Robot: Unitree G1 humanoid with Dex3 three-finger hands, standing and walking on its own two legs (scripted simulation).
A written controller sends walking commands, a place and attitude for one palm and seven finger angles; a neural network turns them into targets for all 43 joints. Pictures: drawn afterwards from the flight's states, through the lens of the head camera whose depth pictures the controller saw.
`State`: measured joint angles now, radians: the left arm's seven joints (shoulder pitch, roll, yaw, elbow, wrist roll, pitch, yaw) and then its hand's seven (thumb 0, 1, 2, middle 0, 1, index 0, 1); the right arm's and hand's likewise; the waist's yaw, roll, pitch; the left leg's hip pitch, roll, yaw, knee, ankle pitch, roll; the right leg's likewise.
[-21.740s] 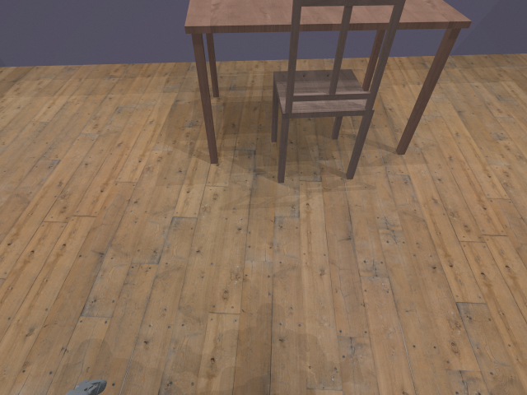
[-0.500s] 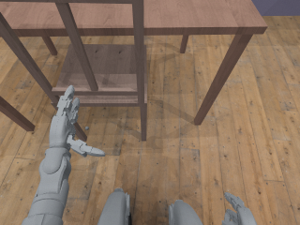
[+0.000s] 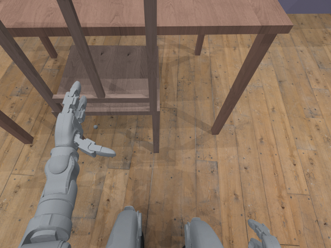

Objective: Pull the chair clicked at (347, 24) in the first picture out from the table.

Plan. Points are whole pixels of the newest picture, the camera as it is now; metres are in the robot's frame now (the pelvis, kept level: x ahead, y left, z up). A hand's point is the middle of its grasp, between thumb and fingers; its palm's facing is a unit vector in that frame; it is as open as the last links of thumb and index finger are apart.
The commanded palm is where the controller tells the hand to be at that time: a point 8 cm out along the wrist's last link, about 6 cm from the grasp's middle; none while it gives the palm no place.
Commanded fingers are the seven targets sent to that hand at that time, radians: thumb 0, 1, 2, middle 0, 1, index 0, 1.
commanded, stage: push the fingers through the gap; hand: left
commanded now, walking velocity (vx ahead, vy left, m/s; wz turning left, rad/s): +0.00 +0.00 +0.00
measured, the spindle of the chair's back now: (87, 58) +0.60 +0.23 +0.05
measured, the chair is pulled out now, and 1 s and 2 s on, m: -0.09 -0.09 -0.09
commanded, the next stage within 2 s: hook a spindle and tug to test in 1.16 s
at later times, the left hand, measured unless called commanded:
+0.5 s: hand (99, 106) +0.45 +0.18 +0.03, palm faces +0.06 -1.00 -0.04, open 16.9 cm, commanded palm +0.43 +0.22 +0.03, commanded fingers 0.00 -0.50 0.30 -0.06 -0.08 -0.06 -0.08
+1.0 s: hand (100, 97) +0.49 +0.18 +0.02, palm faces +0.07 -1.00 -0.03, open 16.9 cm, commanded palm +0.46 +0.22 +0.03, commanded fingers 0.00 -0.50 0.30 -0.06 -0.08 -0.06 -0.08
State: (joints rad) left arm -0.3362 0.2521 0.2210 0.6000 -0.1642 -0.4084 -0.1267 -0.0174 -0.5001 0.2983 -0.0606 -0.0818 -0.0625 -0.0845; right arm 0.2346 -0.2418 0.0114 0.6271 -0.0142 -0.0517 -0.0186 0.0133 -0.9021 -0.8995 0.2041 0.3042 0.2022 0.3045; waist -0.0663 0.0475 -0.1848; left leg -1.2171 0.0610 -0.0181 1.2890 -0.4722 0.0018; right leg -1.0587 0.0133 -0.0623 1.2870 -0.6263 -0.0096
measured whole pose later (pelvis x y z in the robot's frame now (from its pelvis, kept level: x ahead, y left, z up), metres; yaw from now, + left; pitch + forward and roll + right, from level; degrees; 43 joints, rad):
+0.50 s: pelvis +0.00 +0.00 -0.01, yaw -1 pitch +26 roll -3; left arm -0.58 0.32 0.31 0.85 -0.12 -0.44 -0.12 -0.02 -0.50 0.30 -0.06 -0.08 -0.06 -0.08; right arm 0.27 -0.25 0.01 0.66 -0.03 -0.02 0.00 0.01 -0.90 -0.90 0.20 0.30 0.20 0.30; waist -0.11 0.05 -0.18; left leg -1.29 0.07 -0.01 1.31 -0.47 0.00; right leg -1.13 0.02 -0.05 1.31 -0.62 -0.01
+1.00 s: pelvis +0.00 +0.00 -0.01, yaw -1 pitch +28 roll -3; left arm -0.70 0.37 0.36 0.94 -0.10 -0.45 -0.13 -0.02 -0.50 0.30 -0.06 -0.08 -0.07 -0.09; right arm 0.29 -0.24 0.01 0.66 -0.04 0.04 0.01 0.01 -0.90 -0.90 0.20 0.30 0.20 0.30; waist -0.13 0.05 -0.17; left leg -1.32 0.07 -0.01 1.32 -0.48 0.00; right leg -1.16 0.03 -0.05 1.31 -0.63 -0.01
